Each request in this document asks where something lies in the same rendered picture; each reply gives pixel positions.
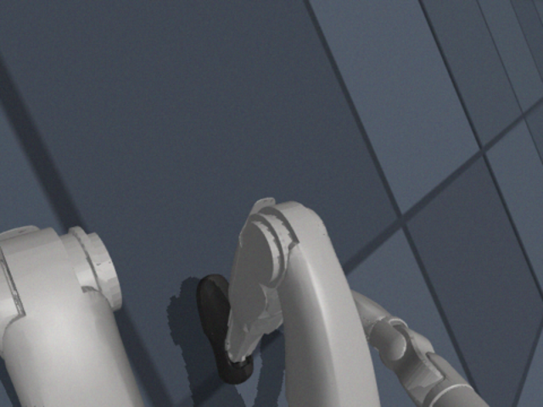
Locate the right robot hand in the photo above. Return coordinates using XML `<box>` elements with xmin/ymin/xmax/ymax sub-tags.
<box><xmin>350</xmin><ymin>289</ymin><xmax>392</xmax><ymax>342</ymax></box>

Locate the right robot arm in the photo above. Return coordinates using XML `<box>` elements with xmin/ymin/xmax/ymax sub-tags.
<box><xmin>369</xmin><ymin>316</ymin><xmax>489</xmax><ymax>407</ymax></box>

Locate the right robot foot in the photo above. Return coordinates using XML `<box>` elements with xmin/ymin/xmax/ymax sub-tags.
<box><xmin>196</xmin><ymin>274</ymin><xmax>254</xmax><ymax>385</ymax></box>

